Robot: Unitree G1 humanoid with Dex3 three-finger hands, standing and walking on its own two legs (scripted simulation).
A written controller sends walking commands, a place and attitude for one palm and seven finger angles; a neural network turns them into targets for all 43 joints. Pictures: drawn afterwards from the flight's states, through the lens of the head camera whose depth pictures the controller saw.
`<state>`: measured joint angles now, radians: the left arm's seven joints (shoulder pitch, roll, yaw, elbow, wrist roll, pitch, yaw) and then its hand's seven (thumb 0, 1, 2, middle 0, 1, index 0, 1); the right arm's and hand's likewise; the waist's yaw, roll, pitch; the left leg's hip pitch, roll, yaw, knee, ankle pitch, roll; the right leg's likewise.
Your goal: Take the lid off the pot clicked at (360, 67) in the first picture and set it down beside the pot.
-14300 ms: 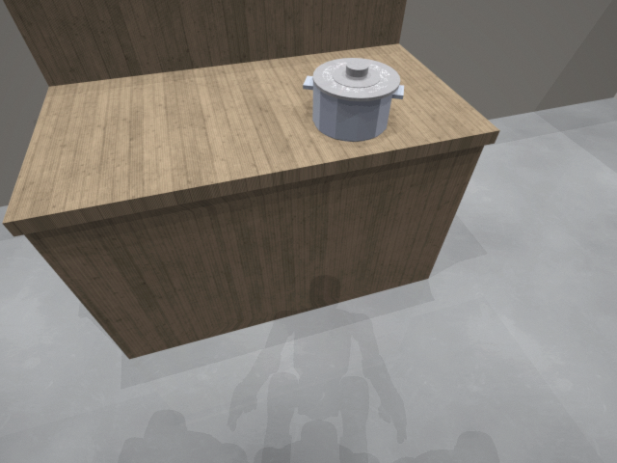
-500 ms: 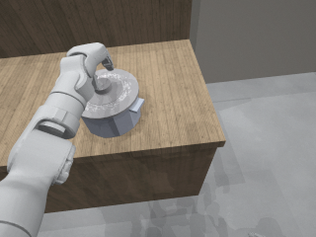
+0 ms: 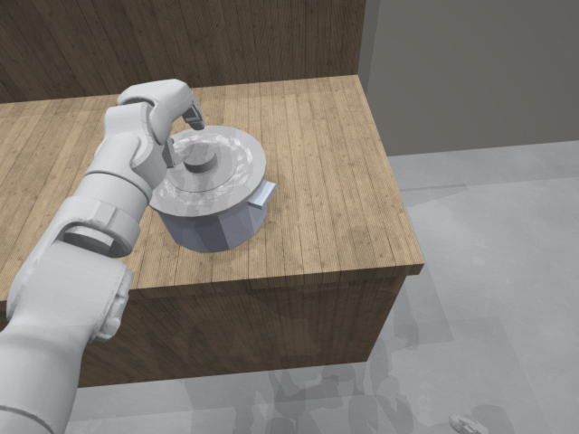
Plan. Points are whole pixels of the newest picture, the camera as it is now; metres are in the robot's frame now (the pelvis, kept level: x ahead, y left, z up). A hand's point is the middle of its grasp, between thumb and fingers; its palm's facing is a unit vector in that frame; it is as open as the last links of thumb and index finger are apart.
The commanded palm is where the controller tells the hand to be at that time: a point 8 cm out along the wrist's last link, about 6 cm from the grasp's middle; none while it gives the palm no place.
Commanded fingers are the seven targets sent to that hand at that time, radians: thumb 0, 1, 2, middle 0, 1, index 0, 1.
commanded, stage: move the open hand above the knob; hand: left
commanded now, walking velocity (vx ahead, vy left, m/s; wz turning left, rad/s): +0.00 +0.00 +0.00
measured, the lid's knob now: (199, 157) +0.52 +0.13 +0.09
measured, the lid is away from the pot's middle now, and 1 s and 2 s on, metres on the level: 0.01 0.01 0.01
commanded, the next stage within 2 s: lower the open fingers around the knob in 0.60 s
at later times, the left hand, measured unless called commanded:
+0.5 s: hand (186, 139) +0.48 +0.13 +0.16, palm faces -0.31 -0.09 -0.95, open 9.9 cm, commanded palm +0.48 +0.13 +0.23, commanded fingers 0.00 -0.31 1.50 -0.86 -0.08 -0.86 -0.08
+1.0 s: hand (188, 152) +0.48 +0.13 +0.14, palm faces -0.39 -0.09 -0.92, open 9.9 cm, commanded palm +0.48 +0.14 +0.20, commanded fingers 0.00 -0.31 1.50 -0.86 -0.08 -0.86 -0.08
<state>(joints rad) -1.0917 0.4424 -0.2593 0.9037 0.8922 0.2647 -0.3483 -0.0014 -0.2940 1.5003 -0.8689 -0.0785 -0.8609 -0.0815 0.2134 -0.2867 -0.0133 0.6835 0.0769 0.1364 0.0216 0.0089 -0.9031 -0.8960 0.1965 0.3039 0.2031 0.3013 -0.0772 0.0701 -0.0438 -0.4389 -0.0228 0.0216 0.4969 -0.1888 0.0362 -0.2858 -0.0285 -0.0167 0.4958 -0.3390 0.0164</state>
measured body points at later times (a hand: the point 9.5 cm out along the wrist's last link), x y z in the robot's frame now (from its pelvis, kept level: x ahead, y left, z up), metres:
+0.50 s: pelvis -0.01 +0.00 +0.00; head +0.03 -0.03 +0.45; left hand +0.49 +0.13 +0.21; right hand +0.05 -0.27 -0.14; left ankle +0.03 +0.10 -0.73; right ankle -0.06 -0.13 -0.73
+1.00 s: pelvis +0.00 +0.00 +0.00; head +0.04 -0.03 +0.45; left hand +0.49 +0.14 +0.19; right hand +0.08 -0.27 -0.13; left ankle +0.03 +0.10 -0.73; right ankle -0.06 -0.13 -0.73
